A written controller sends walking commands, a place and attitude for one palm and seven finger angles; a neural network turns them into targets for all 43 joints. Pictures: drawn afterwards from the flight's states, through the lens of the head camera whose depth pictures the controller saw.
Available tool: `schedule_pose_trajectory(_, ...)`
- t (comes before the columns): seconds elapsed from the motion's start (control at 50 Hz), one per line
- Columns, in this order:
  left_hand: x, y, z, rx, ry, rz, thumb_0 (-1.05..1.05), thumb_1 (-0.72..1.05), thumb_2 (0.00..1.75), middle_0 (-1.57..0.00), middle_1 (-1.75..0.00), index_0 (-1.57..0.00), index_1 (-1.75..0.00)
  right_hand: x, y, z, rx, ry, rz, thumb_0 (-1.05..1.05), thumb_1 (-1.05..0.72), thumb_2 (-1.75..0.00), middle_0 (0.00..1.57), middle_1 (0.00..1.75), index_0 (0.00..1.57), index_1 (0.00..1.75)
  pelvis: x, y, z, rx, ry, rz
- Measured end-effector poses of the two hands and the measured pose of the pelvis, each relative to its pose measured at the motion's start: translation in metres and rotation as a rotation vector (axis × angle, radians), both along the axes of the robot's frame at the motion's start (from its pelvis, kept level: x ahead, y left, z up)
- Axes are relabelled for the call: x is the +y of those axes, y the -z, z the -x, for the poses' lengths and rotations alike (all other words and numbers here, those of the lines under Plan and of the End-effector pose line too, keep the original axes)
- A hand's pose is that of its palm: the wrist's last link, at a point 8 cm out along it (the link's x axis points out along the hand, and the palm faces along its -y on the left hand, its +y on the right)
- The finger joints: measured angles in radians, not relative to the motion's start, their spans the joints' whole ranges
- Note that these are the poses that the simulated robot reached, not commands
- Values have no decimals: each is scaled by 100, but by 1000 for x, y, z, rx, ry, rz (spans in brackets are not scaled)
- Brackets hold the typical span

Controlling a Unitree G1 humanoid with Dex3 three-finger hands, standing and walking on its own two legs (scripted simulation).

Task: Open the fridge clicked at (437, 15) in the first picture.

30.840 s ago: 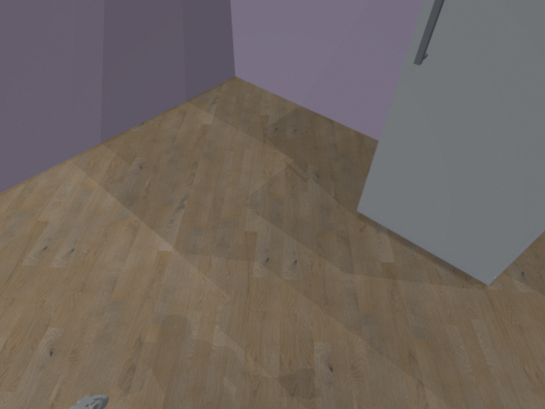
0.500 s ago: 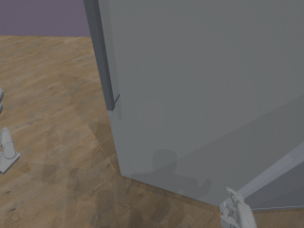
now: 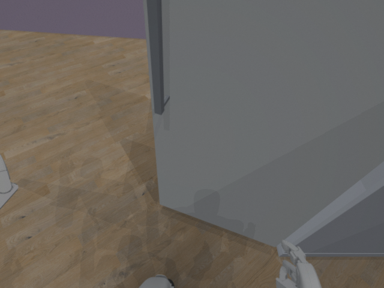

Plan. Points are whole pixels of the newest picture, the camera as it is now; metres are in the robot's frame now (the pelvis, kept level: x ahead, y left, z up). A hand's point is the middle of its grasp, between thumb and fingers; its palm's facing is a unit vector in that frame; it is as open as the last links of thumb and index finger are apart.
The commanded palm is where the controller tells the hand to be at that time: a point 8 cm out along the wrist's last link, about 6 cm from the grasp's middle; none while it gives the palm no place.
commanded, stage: step back with the hand held close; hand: left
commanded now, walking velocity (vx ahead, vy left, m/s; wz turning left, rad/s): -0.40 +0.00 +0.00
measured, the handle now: (160, 24) +0.53 +0.14 +0.26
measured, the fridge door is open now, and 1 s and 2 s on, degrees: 70 70 70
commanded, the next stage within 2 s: stop stepping back and stand still in 0.32 s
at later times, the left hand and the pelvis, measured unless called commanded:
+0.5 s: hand out of the picture +0.12 +0.29 +0.18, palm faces +0.38 -0.84 -0.39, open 7.4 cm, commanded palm +0.06 +0.33 +0.19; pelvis -0.09 +0.03 +0.02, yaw -2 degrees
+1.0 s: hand out of the picture +0.08 +0.30 +0.18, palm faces +0.35 -0.82 -0.44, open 7.4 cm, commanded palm +0.02 +0.35 +0.19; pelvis -0.13 +0.05 +0.01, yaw -2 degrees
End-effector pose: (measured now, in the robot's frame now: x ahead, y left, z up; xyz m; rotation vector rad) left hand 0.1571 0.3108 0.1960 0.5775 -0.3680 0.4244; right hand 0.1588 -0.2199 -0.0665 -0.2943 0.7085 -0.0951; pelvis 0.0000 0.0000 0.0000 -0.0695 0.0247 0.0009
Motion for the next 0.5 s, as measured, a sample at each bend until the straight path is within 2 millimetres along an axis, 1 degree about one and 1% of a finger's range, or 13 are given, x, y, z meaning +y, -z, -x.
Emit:
schedule_pose_trajectory(0.08, -14, 3, 7, 31, 64, 35, 2, 89, 90, -21, -30, -21, -30, 1, 0, 7, -1, 2, -13, 2, -90, -89, 20, 30, 20, 30, -1, -2, 21, -17, 17, 6)
schedule_pose_trajectory(0.14, -21, 5, 17, 43, 115, 35, 2, 89, 90, -21, -30, -21, -30, -1, -5, 14, -34, 28, -14, 2, -90, -89, 20, 30, 20, 30, -1, 0, 32, -27, 19, 1)
schedule_pose_trajectory(0.18, -22, 3, 24, 38, 133, 29, 2, 89, 90, -21, -30, -21, -30, -2, -9, 21, -49, 45, -7, 2, -90, -89, 20, 30, 20, 30, 0, 1, 37, -29, 15, -6)
schedule_pose_trajectory(0.24, -15, -1, 35, 3, 137, 20, 2, 89, 90, -21, -30, -21, -30, -5, -13, 34, -45, 68, 20, 2, -90, -89, 20, 30, 20, 30, 6, 1, 40, -34, 21, -20)
schedule_pose_trajectory(0.3, 1, -2, 40, -50, 122, 19, 2, 89, 90, -22, -30, -21, -30, -4, -13, 47, -25, 80, 64, 2, -90, -89, 20, 30, 20, 30, 17, 4, 44, -26, 15, -15)
schedule_pose_trajectory(0.36, 18, 1, 43, -56, 97, 32, 2, 89, 90, -21, -30, -21, -30, 3, -15, 62, -11, 83, 72, 2, -90, -89, 20, 30, 20, 30, 25, 1, 61, -30, 18, -19)
schedule_pose_trajectory(0.4, 25, 2, 47, -29, 83, 50, 2, 89, 90, -21, -30, -21, -30, 11, -19, 73, -13, 77, 60, 2, -90, -89, 20, 30, 20, 30, 28, -5, 71, -22, 17, 0)
schedule_pose_trajectory(0.44, 27, 2, 56, -1, 84, 71, 2, 89, 90, -21, -30, -21, -30, 19, -24, 84, -12, 70, 42, 2, -90, -89, 20, 30, 20, 30, 30, -11, 80, -11, 24, 15)
schedule_pose_trajectory(0.5, 21, 1, 74, 37, 108, 93, 2, 89, 90, -21, -30, -21, -30, 28, -28, 100, -11, 58, 17, 2, -90, -89, 20, 30, 20, 30, 32, -17, 91, 6, 33, 27)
